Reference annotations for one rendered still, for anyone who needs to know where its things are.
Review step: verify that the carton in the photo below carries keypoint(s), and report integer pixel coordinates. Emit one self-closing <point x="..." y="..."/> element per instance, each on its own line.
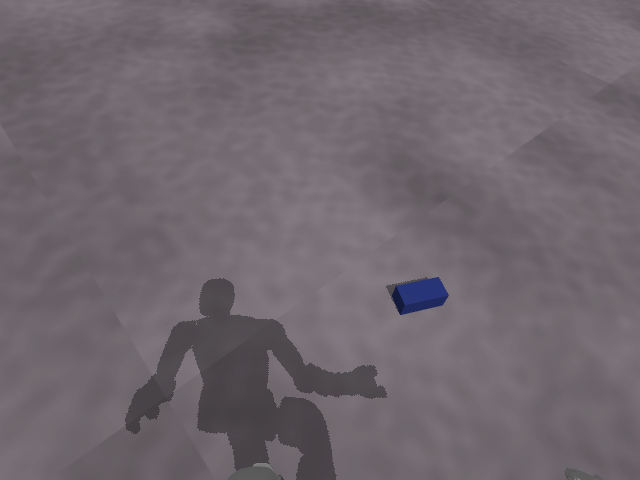
<point x="420" y="295"/>

